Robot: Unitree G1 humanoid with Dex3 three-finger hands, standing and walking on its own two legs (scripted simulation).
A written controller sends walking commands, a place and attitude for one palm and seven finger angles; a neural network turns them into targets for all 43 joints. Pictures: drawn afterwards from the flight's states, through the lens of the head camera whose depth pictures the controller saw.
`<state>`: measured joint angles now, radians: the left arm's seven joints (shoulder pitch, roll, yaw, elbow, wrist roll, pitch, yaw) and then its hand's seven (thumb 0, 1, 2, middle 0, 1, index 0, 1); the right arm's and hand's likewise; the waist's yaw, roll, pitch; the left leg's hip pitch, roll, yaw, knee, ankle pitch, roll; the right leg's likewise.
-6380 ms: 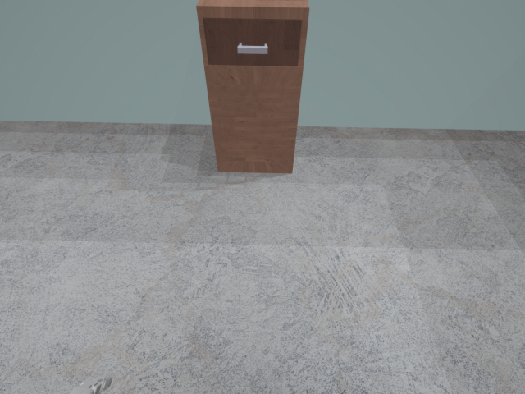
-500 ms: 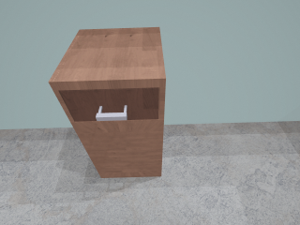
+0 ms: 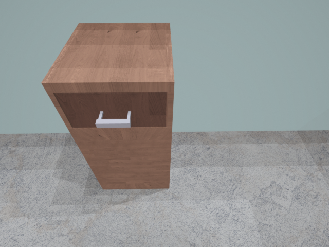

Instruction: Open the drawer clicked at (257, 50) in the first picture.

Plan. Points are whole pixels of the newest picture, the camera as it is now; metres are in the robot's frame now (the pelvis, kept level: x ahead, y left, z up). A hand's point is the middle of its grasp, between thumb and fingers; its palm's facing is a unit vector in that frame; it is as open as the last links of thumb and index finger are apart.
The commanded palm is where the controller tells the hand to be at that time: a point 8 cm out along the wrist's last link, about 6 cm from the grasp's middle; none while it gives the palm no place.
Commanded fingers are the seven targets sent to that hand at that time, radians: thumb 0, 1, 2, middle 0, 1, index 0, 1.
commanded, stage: look again from close up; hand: left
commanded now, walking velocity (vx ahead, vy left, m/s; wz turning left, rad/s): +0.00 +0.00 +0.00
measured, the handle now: (114, 118) +0.54 +0.21 -0.06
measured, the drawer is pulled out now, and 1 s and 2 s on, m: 0.00 0.00 0.00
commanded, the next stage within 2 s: raise the hand with hooked fingers in 0.56 s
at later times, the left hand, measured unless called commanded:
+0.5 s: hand out of the picture +0.03 +0.20 -0.18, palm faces +0.05 -0.98 -0.19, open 7.4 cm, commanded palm none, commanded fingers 0.00 0.90 0.90 -0.20 -0.30 -0.20 -0.30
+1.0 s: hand (69, 232) +0.16 +0.24 -0.05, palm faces +0.05 -0.33 -0.94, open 8.2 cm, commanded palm +0.12 +0.27 -0.03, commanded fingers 0.00 0.48 0.72 -0.23 -0.57 -0.23 -0.57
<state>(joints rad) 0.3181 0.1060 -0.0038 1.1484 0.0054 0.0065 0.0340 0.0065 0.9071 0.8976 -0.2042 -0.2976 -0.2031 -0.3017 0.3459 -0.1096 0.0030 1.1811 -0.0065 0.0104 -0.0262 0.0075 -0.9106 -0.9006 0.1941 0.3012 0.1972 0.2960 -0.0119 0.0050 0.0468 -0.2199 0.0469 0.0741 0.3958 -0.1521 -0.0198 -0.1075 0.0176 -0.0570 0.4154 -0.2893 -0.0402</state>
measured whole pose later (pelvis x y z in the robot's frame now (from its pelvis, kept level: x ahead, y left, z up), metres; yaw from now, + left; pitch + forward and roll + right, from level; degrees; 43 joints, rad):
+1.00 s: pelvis -0.07 +0.05 -0.04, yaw -1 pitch +4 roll +1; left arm 0.27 0.24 -0.14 0.15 0.90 0.02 0.42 0.01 0.70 0.81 -0.21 -0.43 -0.21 -0.43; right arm 0.16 -0.23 0.00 0.59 -0.02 -0.07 -0.02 0.01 -0.91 -0.90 0.20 0.30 0.20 0.30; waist 0.03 0.04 -0.10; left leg -0.61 -0.06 0.08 0.76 -0.24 0.05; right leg -0.57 0.03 0.07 0.86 -0.37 -0.02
